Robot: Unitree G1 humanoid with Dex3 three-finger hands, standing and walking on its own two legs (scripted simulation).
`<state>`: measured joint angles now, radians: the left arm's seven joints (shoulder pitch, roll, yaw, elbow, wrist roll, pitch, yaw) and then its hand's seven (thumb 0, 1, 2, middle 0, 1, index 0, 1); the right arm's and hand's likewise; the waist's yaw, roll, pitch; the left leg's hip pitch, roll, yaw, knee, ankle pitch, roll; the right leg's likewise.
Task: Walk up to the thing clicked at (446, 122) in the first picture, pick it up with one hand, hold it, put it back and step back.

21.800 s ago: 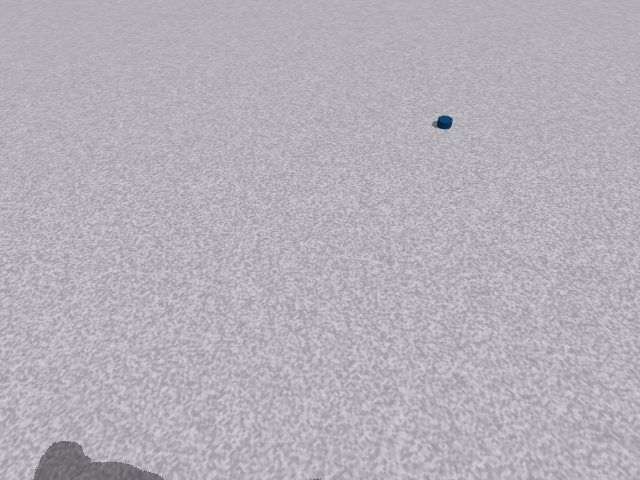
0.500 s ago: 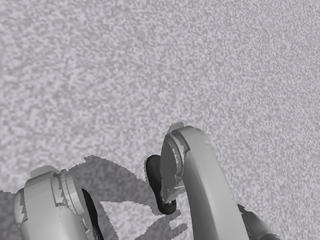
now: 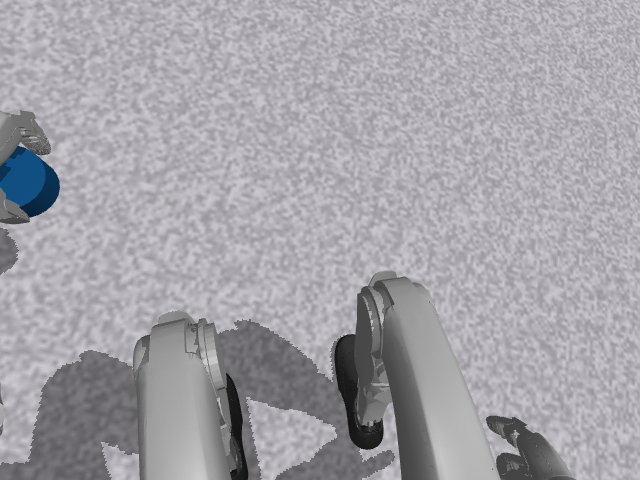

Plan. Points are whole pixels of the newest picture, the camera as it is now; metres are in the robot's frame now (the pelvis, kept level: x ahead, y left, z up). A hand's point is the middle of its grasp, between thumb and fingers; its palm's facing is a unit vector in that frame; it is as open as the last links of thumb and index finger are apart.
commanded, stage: lift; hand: left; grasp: from above
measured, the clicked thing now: (15, 182) +0.50 +0.33 -0.14
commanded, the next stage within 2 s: hold in 1.14 s
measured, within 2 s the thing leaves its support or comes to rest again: neither
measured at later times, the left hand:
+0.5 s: hand out of the picture +0.39 +0.29 +0.11, palm faces -0.43 -0.11 -0.90, open 9.9 cm
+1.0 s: hand out of the picture +0.38 +0.27 +0.24, palm faces -0.43 -0.12 -0.90, open 10.0 cm
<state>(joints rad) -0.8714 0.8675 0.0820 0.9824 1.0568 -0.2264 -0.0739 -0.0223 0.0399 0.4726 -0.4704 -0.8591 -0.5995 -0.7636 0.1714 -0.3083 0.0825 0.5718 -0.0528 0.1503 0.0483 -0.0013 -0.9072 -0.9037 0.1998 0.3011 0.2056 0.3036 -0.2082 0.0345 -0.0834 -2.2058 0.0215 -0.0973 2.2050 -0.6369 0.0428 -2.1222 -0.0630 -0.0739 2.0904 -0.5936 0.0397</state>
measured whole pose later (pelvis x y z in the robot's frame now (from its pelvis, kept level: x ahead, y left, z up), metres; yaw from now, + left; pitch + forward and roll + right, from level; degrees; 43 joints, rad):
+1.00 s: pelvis +0.06 +0.00 +0.31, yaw +5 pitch +14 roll -2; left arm -0.40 0.45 -0.14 0.91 0.99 -0.04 0.14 0.00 0.02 0.54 -0.44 -0.88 -0.58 -0.79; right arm 0.27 -0.25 -0.03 0.74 0.04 -0.02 -0.06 0.00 -0.91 -0.90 0.20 0.30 0.20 0.30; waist -0.08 0.04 -0.12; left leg -0.85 0.05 0.01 1.04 -0.44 0.01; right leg -0.84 -0.03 -0.04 0.98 -0.39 0.02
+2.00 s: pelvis +0.11 -0.01 +0.37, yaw +4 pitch +5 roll +0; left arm -0.27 0.40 -0.21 0.68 0.98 0.01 -0.01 0.00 0.02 0.47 -0.49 -0.86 -0.64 -0.73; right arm 0.21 -0.25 -0.05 0.70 0.06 0.09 -0.05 0.01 -0.91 -0.90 0.20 0.30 0.20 0.30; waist 0.00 0.04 -0.06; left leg -0.36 0.03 0.06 0.59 -0.32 -0.01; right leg -0.39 -0.03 -0.01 0.60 -0.29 0.02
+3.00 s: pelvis +0.09 -0.01 +0.38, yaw +4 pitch +1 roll +1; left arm -0.24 0.41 -0.22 0.61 0.97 0.00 -0.07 -0.01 0.04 0.39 -0.53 -0.81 -0.68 -0.68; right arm 0.18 -0.25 -0.03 0.69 0.07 0.09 -0.07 0.01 -0.91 -0.90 0.20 0.30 0.20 0.30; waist 0.02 0.05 -0.02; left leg -0.24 0.03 0.07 0.46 -0.24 -0.01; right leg -0.29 -0.03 0.00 0.48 -0.22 0.02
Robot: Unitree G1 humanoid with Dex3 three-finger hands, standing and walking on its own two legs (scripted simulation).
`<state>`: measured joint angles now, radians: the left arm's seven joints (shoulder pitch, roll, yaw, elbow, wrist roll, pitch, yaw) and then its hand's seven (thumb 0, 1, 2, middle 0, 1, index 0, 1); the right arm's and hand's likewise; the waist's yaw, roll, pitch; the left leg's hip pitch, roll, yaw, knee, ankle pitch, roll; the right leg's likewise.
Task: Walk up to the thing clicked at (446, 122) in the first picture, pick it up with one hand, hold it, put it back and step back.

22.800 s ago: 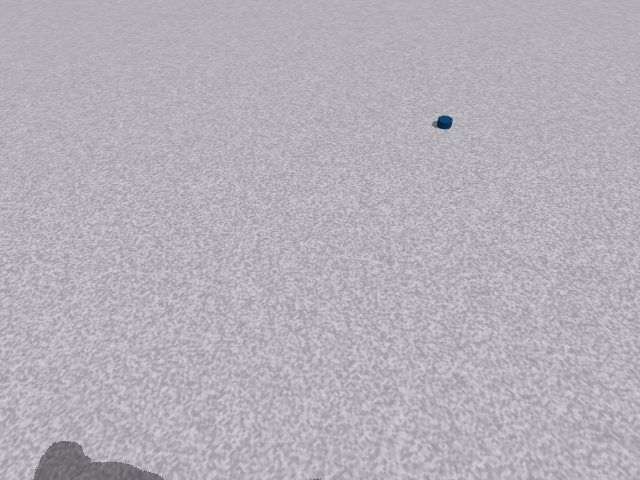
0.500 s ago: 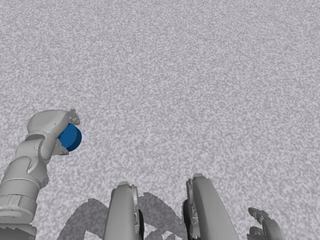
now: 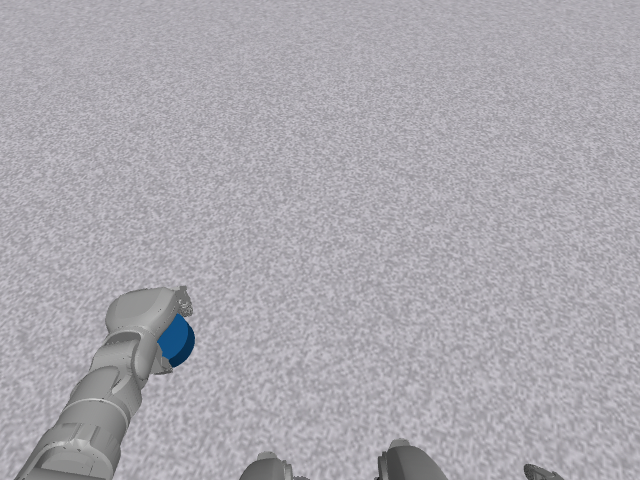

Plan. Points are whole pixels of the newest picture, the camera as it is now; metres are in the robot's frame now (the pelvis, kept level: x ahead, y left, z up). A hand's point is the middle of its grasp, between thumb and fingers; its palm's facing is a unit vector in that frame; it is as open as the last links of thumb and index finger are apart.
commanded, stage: lift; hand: left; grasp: from above
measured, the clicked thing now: (165, 339) +0.36 +0.25 -0.12
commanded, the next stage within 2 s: hold in 0.14 s
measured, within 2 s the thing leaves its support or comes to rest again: neither
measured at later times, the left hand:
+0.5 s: hand (153, 317) +0.35 +0.23 -0.02, palm faces -0.45 -0.07 -0.89, open 10.0 cm
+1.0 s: hand (156, 307) +0.35 +0.21 +0.02, palm faces -0.45 -0.06 -0.89, open 9.9 cm
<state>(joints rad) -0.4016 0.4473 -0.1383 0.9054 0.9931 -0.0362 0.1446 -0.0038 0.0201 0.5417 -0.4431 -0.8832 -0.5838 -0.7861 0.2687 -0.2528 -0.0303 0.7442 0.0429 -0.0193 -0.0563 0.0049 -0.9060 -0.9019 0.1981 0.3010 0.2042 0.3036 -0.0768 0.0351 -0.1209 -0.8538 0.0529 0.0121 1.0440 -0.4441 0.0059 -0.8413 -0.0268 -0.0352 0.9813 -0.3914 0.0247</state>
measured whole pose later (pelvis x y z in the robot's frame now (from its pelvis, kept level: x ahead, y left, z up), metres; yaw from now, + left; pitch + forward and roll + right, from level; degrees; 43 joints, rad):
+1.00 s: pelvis +0.04 -0.01 +0.06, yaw -1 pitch +5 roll +0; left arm -0.27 0.40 -0.21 0.68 0.98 0.01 -0.01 0.00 0.02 0.47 -0.49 -0.86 -0.64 -0.73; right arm 0.21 -0.25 -0.05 0.70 0.06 0.09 -0.05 0.01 -0.91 -0.90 0.20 0.30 0.20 0.30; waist 0.00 0.04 -0.06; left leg -0.36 0.03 0.06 0.59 -0.32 -0.01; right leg -0.39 -0.03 -0.01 0.60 -0.29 0.02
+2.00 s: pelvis +0.03 -0.01 +0.07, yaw -1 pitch +1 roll +1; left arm -0.24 0.41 -0.22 0.61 0.97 0.00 -0.07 -0.01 0.04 0.39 -0.53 -0.81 -0.68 -0.68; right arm 0.18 -0.25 -0.03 0.69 0.07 0.09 -0.07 0.01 -0.91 -0.90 0.20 0.30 0.20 0.30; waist 0.02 0.05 -0.02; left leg -0.24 0.03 0.07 0.46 -0.24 -0.01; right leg -0.29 -0.03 0.00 0.48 -0.22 0.02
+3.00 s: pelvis -0.02 +0.00 -0.11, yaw -1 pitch +30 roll -3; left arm -0.75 0.50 -0.06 1.24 1.15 -0.07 0.32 -0.01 0.02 0.52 -0.47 -0.85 -0.61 -0.77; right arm 0.27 -0.26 -0.07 0.73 -0.02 0.03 -0.02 0.00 -0.90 -0.90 0.20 0.30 0.20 0.30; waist -0.15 0.04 -0.18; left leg -1.46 0.05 0.00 1.52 -0.58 0.01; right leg -1.45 -0.04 -0.02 1.46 -0.53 0.03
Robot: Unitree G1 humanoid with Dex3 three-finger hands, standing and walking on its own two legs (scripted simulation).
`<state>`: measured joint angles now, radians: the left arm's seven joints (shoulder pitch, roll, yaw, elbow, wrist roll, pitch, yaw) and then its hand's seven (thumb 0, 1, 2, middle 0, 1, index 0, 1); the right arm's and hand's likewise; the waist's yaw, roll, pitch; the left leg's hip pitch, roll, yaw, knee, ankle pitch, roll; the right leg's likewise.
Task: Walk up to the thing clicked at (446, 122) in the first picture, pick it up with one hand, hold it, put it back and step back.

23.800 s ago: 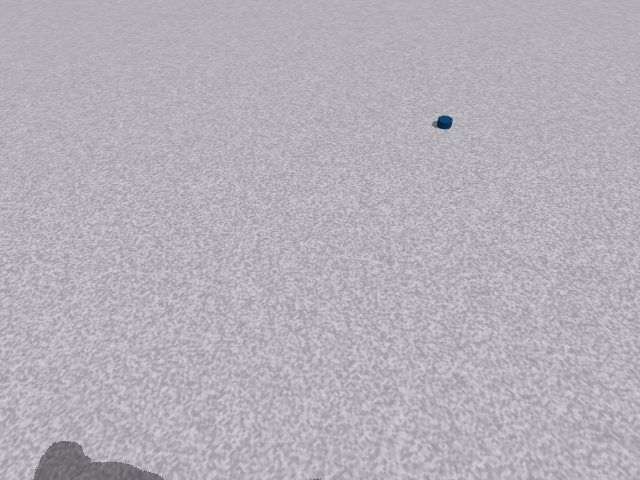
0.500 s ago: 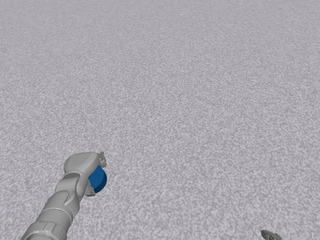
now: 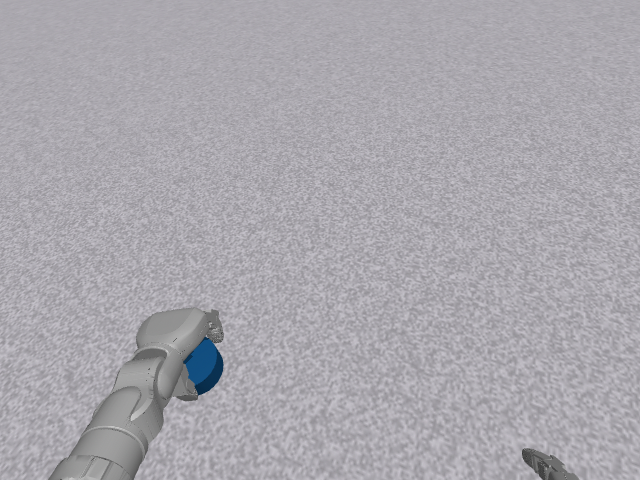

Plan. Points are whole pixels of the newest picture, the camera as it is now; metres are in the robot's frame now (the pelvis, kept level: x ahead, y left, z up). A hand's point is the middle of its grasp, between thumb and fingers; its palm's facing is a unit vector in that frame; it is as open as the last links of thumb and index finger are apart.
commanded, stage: hold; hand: left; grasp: from above
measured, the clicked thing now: (193, 365) +0.32 +0.23 -0.09
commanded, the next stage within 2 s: crouch in 1.14 s
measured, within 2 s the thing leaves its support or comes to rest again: neither
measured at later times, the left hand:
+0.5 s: hand (185, 371) +0.28 +0.22 -0.02, palm faces -0.44 -0.06 -0.89, open 9.8 cm
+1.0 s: hand (179, 371) +0.28 +0.22 -0.02, palm faces -0.45 -0.06 -0.89, open 9.8 cm
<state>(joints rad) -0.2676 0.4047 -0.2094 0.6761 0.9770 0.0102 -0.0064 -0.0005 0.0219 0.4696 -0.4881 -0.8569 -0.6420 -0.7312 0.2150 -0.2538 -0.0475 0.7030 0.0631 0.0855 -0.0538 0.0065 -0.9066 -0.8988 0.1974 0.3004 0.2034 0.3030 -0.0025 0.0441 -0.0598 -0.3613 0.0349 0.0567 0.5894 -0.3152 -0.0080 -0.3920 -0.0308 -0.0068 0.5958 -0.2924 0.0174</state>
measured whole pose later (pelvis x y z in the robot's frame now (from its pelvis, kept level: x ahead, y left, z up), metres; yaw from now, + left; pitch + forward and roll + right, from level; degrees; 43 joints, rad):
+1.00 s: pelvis -0.02 +0.00 +0.01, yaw +0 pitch +1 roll +1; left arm -0.24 0.41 -0.22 0.61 0.97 0.00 -0.07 -0.01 0.04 0.39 -0.53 -0.81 -0.68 -0.68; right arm 0.18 -0.25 -0.03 0.69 0.07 0.09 -0.07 0.01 -0.91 -0.90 0.20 0.30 0.20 0.30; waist 0.02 0.05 -0.02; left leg -0.24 0.03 0.07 0.46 -0.24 -0.01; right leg -0.29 -0.03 0.00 0.48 -0.22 0.02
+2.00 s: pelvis -0.07 +0.01 -0.17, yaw +0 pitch +30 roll -3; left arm -0.75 0.50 -0.06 1.24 1.15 -0.07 0.32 -0.01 0.02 0.52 -0.47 -0.85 -0.61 -0.77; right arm 0.27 -0.26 -0.07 0.73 -0.02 0.03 -0.02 0.00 -0.90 -0.90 0.20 0.30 0.20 0.30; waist -0.15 0.04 -0.18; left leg -1.46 0.05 0.00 1.52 -0.58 0.01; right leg -1.45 -0.04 -0.02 1.46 -0.53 0.03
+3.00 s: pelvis -0.10 +0.01 -0.40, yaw -5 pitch +36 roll -9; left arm -1.13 0.89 0.10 1.47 1.29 -0.22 0.26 -0.01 0.02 0.45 -0.52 -0.81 -0.68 -0.70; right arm 0.20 -0.29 0.09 0.68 -0.13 0.00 0.14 0.00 -0.91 -0.90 0.20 0.30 0.20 0.30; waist -0.31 -0.01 -0.01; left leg -2.27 0.03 -0.12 2.32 -0.70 0.02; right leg -2.21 -0.04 -0.07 2.21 -0.64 0.04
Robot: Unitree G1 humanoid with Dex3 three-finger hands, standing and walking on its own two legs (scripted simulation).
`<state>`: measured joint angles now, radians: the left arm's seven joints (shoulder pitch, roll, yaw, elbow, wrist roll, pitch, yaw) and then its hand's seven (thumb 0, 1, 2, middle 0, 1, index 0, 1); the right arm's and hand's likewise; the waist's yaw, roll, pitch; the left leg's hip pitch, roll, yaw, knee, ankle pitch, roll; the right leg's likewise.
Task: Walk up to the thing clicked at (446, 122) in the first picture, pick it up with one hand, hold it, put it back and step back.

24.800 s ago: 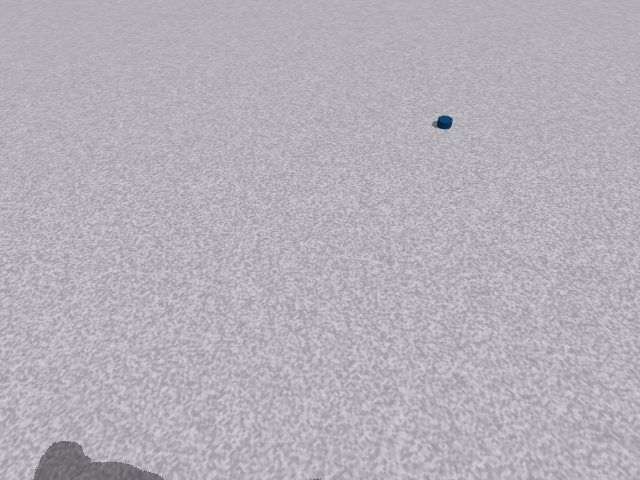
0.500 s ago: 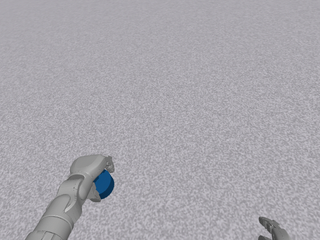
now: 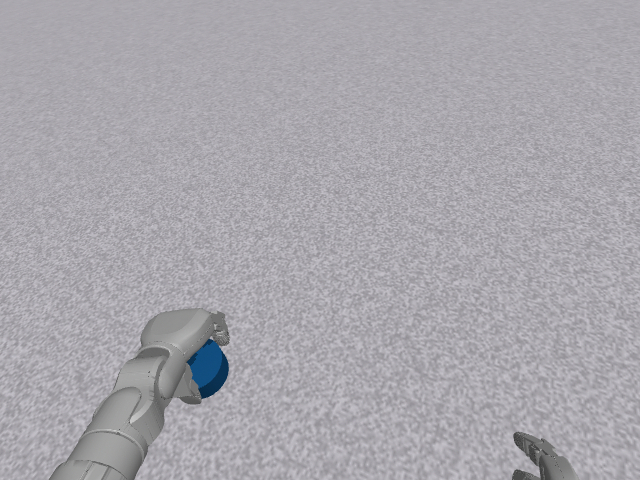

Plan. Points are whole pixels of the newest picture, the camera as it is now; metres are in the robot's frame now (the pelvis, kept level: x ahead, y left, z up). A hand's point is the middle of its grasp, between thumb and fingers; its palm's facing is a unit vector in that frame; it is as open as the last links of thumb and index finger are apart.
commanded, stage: hold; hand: left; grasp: from above
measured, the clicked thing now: (199, 367) +0.31 +0.23 -0.08
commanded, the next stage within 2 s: crouch in 0.14 s
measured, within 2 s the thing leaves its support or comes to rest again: neither
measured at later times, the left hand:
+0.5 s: hand (193, 371) +0.29 +0.23 -0.06, palm faces -0.47 -0.06 -0.88, open 9.9 cm
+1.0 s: hand (225, 379) +0.37 +0.26 -0.28, palm faces -0.41 +0.02 -0.91, open 9.9 cm
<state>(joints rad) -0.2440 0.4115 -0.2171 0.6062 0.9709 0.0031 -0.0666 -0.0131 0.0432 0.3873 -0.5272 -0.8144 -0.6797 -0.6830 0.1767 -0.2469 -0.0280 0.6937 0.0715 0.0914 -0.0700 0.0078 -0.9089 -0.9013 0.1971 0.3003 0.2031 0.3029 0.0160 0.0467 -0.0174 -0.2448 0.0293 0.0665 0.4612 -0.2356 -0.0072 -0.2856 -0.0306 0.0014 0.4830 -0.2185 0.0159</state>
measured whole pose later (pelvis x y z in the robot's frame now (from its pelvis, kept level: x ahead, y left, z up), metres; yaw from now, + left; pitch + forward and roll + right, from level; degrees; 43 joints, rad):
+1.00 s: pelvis -0.05 +0.01 -0.18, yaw +1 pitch +30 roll -3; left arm -0.75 0.50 -0.06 1.24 1.15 -0.07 0.32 -0.01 0.02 0.52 -0.47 -0.85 -0.61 -0.77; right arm 0.27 -0.26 -0.07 0.73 -0.02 0.03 -0.02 0.00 -0.90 -0.90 0.20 0.30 0.20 0.30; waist -0.15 0.04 -0.18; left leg -1.46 0.05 0.00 1.52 -0.58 0.01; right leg -1.45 -0.04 -0.02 1.46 -0.53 0.03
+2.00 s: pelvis -0.08 +0.01 -0.41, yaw -4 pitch +36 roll -9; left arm -1.13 0.89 0.10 1.47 1.29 -0.22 0.26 -0.01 0.02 0.45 -0.52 -0.81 -0.68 -0.70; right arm 0.20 -0.29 0.09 0.68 -0.13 0.00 0.14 0.00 -0.91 -0.90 0.20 0.30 0.20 0.30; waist -0.31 -0.01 -0.01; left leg -2.27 0.03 -0.12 2.32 -0.70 0.02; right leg -2.21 -0.04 -0.07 2.21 -0.64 0.04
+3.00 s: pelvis -0.08 +0.02 -0.45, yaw -9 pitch +33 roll -13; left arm -1.21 1.08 0.10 1.57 1.33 -0.26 0.32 -0.03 0.01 0.40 -0.59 -0.74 -0.74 -0.64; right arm 0.16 -0.33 0.24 0.60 -0.17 0.00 0.14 0.00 -0.92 -0.90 0.20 0.30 0.21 0.30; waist -0.38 -0.08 0.12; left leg -2.38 0.02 -0.19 2.48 -0.70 0.02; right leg -2.27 -0.02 -0.13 2.30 -0.62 0.05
